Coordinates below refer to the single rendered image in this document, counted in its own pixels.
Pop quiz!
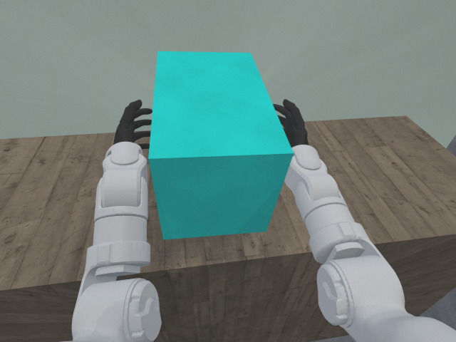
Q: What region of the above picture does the robot left forearm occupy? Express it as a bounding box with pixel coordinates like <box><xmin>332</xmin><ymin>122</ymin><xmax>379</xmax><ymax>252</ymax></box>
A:
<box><xmin>72</xmin><ymin>142</ymin><xmax>150</xmax><ymax>335</ymax></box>

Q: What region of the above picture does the left robot upper arm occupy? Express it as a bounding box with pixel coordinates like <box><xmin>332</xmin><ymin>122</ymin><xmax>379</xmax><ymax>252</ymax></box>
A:
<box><xmin>61</xmin><ymin>278</ymin><xmax>162</xmax><ymax>342</ymax></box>

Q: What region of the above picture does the robot right forearm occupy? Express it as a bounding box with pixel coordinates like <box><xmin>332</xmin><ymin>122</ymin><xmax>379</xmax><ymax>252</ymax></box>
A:
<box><xmin>284</xmin><ymin>145</ymin><xmax>405</xmax><ymax>306</ymax></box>

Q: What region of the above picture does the robot right hand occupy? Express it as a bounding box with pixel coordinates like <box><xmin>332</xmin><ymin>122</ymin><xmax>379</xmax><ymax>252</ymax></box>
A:
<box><xmin>273</xmin><ymin>99</ymin><xmax>309</xmax><ymax>147</ymax></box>

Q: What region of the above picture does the pedestal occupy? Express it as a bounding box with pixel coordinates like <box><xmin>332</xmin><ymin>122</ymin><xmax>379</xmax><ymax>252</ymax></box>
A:
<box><xmin>0</xmin><ymin>115</ymin><xmax>456</xmax><ymax>342</ymax></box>

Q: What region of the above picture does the carton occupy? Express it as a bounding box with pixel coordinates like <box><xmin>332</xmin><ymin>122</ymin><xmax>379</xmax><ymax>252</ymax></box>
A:
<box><xmin>148</xmin><ymin>51</ymin><xmax>294</xmax><ymax>240</ymax></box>

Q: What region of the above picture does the right robot upper arm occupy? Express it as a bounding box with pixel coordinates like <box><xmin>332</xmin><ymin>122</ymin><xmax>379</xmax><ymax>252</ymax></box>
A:
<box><xmin>317</xmin><ymin>255</ymin><xmax>456</xmax><ymax>342</ymax></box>

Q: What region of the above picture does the robot left hand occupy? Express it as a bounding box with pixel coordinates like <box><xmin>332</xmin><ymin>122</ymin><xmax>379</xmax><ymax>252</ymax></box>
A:
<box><xmin>113</xmin><ymin>100</ymin><xmax>152</xmax><ymax>149</ymax></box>

